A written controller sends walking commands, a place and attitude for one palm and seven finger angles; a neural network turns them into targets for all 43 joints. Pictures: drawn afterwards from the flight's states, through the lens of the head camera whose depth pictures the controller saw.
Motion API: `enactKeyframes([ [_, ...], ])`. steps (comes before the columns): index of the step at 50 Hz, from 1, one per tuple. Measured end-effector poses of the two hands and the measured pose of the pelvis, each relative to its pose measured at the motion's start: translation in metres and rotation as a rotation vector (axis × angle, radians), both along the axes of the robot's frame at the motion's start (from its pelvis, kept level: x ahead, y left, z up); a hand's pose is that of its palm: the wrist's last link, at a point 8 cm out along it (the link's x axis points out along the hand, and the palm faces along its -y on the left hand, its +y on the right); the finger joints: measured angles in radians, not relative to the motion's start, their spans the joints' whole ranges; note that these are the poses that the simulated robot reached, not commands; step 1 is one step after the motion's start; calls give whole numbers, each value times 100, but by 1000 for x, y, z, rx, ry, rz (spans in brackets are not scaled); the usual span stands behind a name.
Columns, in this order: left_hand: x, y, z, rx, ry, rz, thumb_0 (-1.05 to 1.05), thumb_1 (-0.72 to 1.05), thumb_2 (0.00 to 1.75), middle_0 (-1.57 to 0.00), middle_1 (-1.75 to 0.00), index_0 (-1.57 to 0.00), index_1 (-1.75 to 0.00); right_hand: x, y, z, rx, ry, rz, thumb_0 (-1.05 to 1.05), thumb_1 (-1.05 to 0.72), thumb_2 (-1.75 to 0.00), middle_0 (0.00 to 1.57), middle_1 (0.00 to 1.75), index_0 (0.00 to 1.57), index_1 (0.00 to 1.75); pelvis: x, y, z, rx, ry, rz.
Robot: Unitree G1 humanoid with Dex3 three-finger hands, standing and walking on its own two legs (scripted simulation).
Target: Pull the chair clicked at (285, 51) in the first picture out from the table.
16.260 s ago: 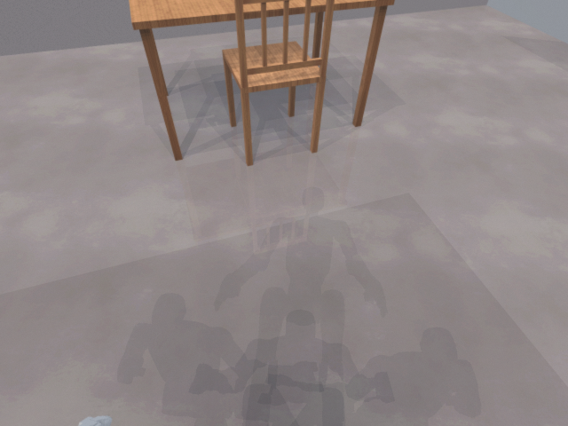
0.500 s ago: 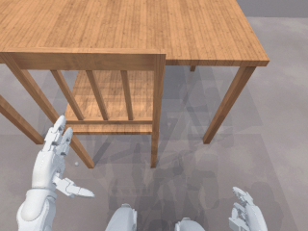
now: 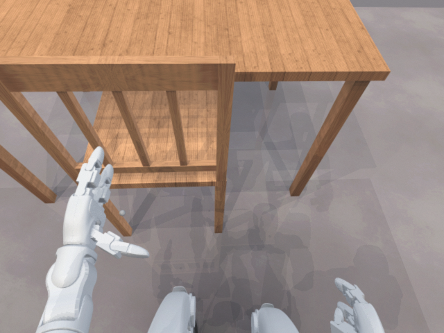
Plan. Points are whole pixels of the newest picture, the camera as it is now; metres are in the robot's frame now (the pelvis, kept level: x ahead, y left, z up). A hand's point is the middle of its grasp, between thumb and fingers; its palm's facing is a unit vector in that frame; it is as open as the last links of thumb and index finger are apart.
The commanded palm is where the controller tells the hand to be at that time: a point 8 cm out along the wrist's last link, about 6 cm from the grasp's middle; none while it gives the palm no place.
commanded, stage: aim the fingers beside a spindle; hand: left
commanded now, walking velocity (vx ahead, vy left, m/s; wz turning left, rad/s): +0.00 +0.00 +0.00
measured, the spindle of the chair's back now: (134, 132) +0.51 +0.21 +0.00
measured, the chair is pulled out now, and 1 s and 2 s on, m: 0.00 0.00 0.00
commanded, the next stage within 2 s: push the fingers through the gap in 1.20 s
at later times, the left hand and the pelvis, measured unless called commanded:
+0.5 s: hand (134, 197) +0.35 +0.18 +0.01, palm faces +0.05 -1.00 -0.02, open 16.9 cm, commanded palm +0.33 +0.23 +0.01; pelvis -0.01 +0.00 -0.02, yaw -1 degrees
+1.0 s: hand (141, 198) +0.35 +0.16 +0.00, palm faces +0.06 -1.00 -0.04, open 17.0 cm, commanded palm +0.33 +0.21 +0.01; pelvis -0.01 +0.00 -0.02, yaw -1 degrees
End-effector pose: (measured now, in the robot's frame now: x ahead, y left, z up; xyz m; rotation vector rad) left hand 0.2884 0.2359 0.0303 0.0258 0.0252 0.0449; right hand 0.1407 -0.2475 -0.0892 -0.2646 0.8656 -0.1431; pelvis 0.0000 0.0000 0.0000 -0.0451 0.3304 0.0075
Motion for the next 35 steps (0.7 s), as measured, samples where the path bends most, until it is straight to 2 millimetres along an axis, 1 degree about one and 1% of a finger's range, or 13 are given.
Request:
enactKeyframes([
  [4,5,-4,-3,-3,-6,-1,-1,-50,30,-7,-8,-6,-8,1,2,-3,2,7,2,1,-90,-89,20,30,20,30,-1,1,-2,0,6,-2],
  [11,15,0,-8,-2,-14,15,-1,-50,30,-7,-8,-6,-8,-1,3,-7,2,23,-2,1,-90,-89,20,30,20,30,-3,1,-6,-3,15,-4],
  [15,18,-2,-11,-3,-15,7,-1,-50,30,-7,-8,-6,-8,-4,2,-10,0,38,-2,1,-90,-89,20,30,20,30,-4,1,-8,-4,20,-3],
  [21,30,-5,-20,-9,-10,3,-1,-50,30,-7,-8,-6,-8,-11,0,-17,-11,69,-7,1,-90,-89,20,30,20,30,-6,2,-13,-7,35,-4],
  [30,48,-12,-25,-4,-19,-1,-1,-50,30,-7,-8,-6,-8,-26,-2,-26,-7,120,-30,1,-90,-89,20,30,20,30,-7,3,-18,-6,53,-11],
  [35,51,-15,-27,-2,-17,1,-1,-50,30,-7,-8,-6,-8,-33,-2,-29,4,144,-47,1,-90,-89,20,30,20,30,-7,3,-19,-4,58,-17],
])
